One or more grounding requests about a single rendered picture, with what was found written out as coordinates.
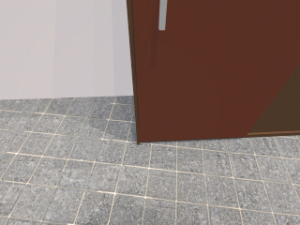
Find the handle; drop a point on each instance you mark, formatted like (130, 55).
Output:
(162, 14)

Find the wardrobe door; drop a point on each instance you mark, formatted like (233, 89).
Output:
(283, 113)
(215, 68)

